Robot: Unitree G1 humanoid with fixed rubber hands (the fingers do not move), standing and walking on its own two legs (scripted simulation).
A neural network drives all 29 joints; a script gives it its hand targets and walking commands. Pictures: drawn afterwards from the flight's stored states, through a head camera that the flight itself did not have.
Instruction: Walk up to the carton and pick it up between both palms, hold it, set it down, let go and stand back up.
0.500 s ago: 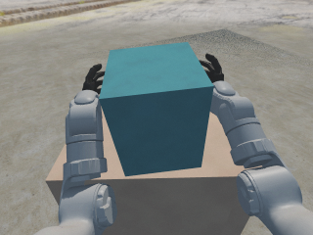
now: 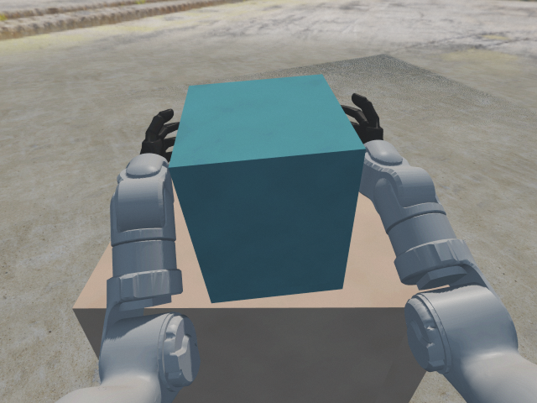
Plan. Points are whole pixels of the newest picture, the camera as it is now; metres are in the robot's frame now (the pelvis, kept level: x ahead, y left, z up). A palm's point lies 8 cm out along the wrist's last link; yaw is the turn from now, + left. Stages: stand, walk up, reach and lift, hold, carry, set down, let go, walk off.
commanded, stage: hold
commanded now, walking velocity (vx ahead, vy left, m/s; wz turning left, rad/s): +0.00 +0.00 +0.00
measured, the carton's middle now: (266, 188) +0.37 +0.00 +0.21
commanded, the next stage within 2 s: none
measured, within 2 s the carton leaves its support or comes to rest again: neither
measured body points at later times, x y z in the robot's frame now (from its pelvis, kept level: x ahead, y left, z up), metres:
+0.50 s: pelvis +0.00 +0.00 +0.00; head -0.08 +0.02 +0.44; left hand +0.37 +0.15 +0.26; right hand +0.37 -0.15 +0.28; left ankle +0.01 +0.13 -0.75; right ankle +0.01 -0.11 -0.75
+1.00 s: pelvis +0.00 +0.00 +0.00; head -0.09 +0.02 +0.44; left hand +0.38 +0.15 +0.26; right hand +0.38 -0.14 +0.28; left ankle +0.01 +0.13 -0.75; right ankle +0.01 -0.11 -0.75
